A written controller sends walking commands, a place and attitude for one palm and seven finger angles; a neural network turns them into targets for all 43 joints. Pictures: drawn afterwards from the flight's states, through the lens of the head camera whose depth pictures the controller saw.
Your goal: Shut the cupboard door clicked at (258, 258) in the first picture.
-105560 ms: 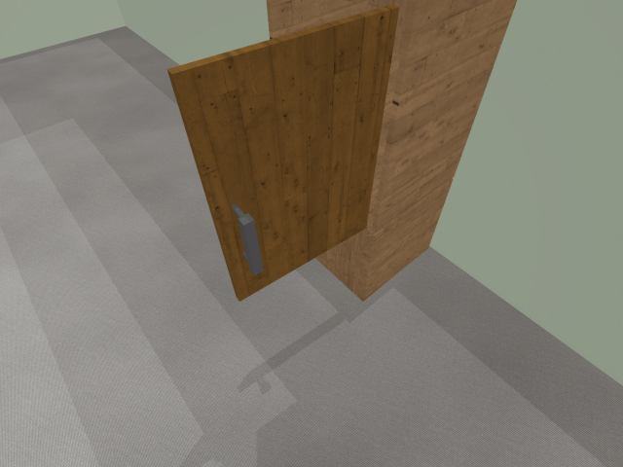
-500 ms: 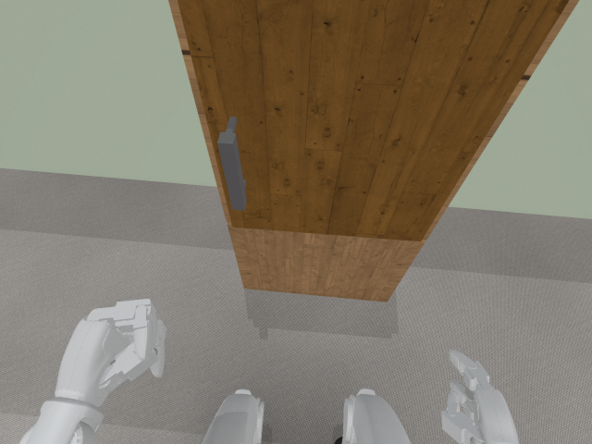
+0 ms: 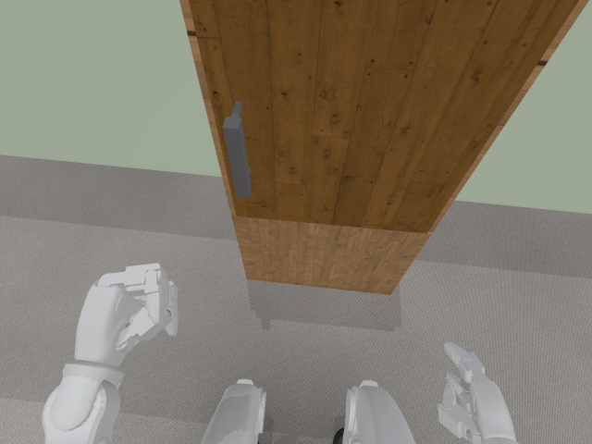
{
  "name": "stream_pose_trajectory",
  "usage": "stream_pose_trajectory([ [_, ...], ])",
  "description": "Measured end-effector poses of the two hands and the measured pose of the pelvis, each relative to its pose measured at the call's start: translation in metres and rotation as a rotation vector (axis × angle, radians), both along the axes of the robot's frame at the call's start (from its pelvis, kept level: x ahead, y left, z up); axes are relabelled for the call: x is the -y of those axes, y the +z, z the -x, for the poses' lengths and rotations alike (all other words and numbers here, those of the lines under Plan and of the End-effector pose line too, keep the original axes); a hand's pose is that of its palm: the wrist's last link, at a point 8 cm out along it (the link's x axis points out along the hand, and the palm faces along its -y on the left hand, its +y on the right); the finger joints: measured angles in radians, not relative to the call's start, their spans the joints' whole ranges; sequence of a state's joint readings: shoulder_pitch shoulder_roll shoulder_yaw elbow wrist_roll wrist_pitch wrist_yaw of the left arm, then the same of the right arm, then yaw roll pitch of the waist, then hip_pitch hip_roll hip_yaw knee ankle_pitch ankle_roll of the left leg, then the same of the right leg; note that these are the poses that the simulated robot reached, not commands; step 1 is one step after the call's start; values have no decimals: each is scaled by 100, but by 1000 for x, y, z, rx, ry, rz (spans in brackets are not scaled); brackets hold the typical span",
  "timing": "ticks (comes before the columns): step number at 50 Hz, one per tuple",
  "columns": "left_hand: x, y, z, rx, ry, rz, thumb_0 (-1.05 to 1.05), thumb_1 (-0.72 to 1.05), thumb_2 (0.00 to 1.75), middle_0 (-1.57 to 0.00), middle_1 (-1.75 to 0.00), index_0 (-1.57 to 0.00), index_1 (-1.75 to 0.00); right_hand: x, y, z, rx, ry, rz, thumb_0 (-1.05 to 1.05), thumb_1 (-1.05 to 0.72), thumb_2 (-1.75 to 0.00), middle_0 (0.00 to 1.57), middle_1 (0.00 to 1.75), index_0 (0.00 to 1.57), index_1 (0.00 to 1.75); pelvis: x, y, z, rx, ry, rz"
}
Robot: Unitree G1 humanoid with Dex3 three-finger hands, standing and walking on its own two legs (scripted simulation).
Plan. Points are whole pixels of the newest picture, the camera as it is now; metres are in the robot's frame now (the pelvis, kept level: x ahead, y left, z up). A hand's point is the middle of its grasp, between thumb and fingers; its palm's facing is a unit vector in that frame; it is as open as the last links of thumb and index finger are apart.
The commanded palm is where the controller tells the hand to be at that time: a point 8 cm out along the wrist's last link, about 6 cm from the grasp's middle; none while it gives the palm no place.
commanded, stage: bring the fist close to the handle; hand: left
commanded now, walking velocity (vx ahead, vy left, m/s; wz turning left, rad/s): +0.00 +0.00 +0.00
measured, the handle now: (241, 152) +0.54 +0.13 +0.02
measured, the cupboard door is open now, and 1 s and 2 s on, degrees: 1 1 0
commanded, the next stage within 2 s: push the door shut along its arc in 1.20 s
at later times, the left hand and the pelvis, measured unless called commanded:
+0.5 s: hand (235, 249) +0.36 +0.11 +0.03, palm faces -0.12 -0.99 -0.02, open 3.1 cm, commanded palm +0.35 +0.17 +0.03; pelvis +0.00 +0.00 +0.00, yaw +0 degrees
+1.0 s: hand (254, 198) +0.45 +0.09 +0.03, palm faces -0.03 -1.00 -0.04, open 3.1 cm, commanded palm +0.41 +0.15 +0.02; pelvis +0.00 -0.01 -0.01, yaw -1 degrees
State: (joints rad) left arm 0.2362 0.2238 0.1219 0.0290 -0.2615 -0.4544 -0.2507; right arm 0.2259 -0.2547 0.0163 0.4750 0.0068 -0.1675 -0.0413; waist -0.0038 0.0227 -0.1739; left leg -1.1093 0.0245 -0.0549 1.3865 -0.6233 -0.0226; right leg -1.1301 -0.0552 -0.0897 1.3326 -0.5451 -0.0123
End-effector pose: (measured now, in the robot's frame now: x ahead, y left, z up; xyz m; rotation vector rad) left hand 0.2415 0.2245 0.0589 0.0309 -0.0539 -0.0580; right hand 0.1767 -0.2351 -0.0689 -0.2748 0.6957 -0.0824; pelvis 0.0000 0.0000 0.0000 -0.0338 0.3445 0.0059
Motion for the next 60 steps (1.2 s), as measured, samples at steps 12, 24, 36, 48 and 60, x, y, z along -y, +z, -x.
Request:
stream_pose_trajectory([
  [12, 27, -4, -54, -37, -17, 2, 2, 90, 90, -130, -150, -130, -150, 2, -10, 26, -108, -54, -22, 1, -90, -90, 20, 30, 20, 30, -2, 5, -3, -20, -15, -12],
  [24, 57, -25, -99, -62, -68, 3, 2, 90, 90, -130, -150, -130, -150, 15, -21, 43, -202, -79, -2, 1, -90, -90, 20, 30, 20, 30, 0, 3, -2, -41, -13, -19],
  [36, 71, -25, -152, -39, -11, -24, 1, 90, 90, -130, -150, -130, -150, 22, -39, 65, -298, -115, -26, 0, -91, -90, 20, 30, 20, 30, 6, -2, 0, -69, -20, -33],
  [48, 82, -28, -188, -9, 25, 3, 2, 90, 90, -130, -150, -130, -150, 32, -51, 109, -416, -183, -26, 0, -91, -90, 20, 30, 20, 30, 9, -8, 4, -102, -35, -43],
  [60, 63, -28, -166, -27, 25, 15, 2, 90, 90, -130, -150, -130, -150, 31, -42, 120, -451, -184, -17, 0, -91, -90, 20, 30, 20, 30, 6, 1, 5, -80, -28, -38],
])
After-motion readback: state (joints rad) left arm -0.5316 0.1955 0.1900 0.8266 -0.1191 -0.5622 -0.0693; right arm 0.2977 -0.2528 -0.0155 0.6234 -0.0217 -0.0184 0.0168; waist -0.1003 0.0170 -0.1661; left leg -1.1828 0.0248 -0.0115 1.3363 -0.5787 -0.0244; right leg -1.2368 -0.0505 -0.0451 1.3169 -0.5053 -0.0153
